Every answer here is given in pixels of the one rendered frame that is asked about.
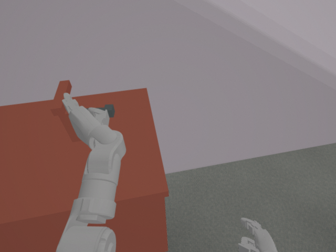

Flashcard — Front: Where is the robot left upper arm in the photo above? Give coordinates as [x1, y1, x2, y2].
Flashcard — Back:
[57, 226, 116, 252]

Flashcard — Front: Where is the robot left hand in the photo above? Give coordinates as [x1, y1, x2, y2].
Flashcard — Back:
[62, 93, 110, 145]

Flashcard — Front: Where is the robot right hand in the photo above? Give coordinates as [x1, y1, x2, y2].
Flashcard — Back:
[238, 218, 277, 252]

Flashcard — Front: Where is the tap lever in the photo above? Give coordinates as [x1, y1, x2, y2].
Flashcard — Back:
[86, 104, 115, 118]

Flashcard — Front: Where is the counter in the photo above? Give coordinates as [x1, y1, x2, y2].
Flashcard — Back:
[0, 80, 169, 252]

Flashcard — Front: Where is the robot left forearm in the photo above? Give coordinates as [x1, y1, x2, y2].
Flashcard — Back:
[56, 125, 126, 252]

